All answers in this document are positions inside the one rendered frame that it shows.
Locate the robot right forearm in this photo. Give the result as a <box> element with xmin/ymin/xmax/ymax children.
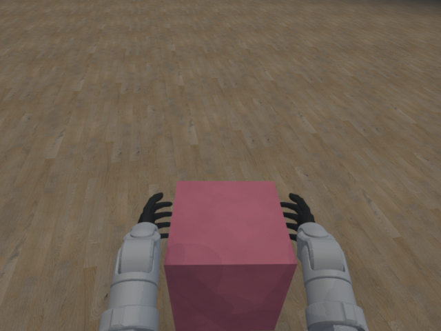
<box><xmin>296</xmin><ymin>222</ymin><xmax>369</xmax><ymax>331</ymax></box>

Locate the robot left forearm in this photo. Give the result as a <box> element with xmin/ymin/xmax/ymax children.
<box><xmin>99</xmin><ymin>222</ymin><xmax>161</xmax><ymax>331</ymax></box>

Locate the left robot hand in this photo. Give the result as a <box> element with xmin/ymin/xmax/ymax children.
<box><xmin>138</xmin><ymin>192</ymin><xmax>172</xmax><ymax>239</ymax></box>

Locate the right robot hand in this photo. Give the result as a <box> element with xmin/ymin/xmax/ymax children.
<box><xmin>280</xmin><ymin>193</ymin><xmax>315</xmax><ymax>241</ymax></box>

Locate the carton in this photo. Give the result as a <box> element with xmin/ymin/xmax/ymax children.
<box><xmin>164</xmin><ymin>181</ymin><xmax>297</xmax><ymax>331</ymax></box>

